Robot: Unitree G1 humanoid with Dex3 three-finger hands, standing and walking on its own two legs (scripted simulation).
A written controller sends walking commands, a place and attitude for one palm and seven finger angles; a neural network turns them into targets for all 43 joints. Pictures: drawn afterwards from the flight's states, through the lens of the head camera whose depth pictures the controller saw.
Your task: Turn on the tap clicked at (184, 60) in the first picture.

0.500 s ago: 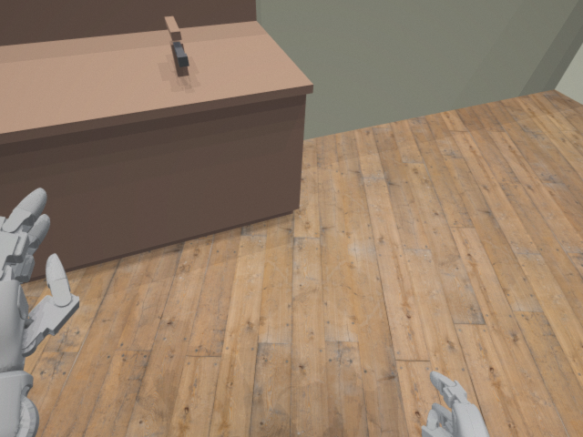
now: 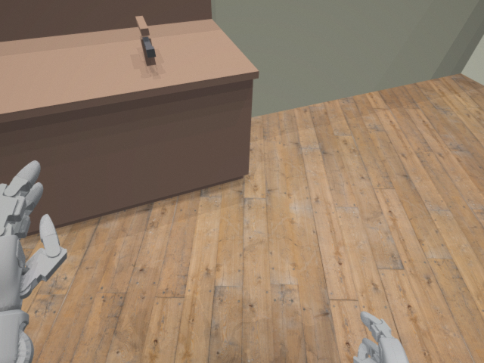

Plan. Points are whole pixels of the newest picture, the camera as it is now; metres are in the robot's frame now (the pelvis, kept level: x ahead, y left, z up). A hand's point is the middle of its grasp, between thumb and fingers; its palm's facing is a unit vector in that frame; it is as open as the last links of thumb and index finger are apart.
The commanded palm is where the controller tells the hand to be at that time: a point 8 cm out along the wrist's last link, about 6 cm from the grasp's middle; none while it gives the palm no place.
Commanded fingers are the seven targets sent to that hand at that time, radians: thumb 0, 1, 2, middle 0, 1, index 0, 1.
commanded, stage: walk to a spot facing it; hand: left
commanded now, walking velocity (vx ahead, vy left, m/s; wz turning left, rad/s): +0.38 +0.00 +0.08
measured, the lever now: (150, 52) +1.08 +0.39 +0.03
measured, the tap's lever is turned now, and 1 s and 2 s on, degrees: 0 0 0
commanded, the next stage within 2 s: turn to face it in 1.08 s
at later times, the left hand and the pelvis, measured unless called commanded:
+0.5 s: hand (72, 212) +0.27 +0.25 +0.16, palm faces +0.48 -0.81 -0.34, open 7.5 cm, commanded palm +0.21 +0.29 +0.18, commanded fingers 0.00 0.90 0.90 -0.20 -0.30 -0.20 -0.30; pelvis +0.07 +0.00 -0.02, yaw +4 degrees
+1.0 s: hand (145, 138) +0.43 +0.20 +0.16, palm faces +0.43 -0.78 -0.46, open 7.4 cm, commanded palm +0.36 +0.24 +0.18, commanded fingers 0.00 0.90 0.90 -0.20 -0.30 -0.20 -0.30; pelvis +0.22 -0.05 -0.02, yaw +4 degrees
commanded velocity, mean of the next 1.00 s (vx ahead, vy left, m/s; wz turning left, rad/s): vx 0.35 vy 0.00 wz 0.16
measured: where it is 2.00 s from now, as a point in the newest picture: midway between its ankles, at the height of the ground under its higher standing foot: (261, 353)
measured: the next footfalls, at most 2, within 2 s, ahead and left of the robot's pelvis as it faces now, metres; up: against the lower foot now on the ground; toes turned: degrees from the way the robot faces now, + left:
right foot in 0.86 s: +0.32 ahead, -0.15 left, +0.00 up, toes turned -8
left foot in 1.20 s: +0.37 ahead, +0.11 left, +0.00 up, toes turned +20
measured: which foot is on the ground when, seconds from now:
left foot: down 0.00-0.86, up 0.88-1.00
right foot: down 0.00-0.50, up 0.52-0.84, down 0.86-1.00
